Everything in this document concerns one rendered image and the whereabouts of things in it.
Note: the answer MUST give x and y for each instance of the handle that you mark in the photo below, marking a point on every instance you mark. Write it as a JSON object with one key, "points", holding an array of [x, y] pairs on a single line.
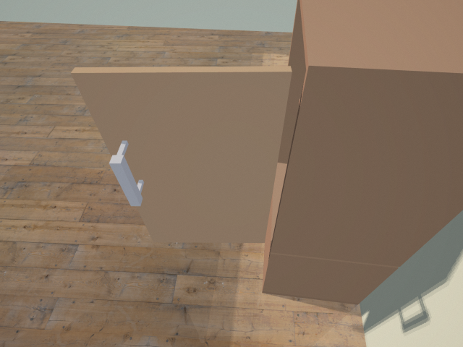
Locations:
{"points": [[124, 176]]}

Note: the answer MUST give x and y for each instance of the cupboard door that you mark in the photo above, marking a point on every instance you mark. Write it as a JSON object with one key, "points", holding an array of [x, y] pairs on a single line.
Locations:
{"points": [[205, 141]]}

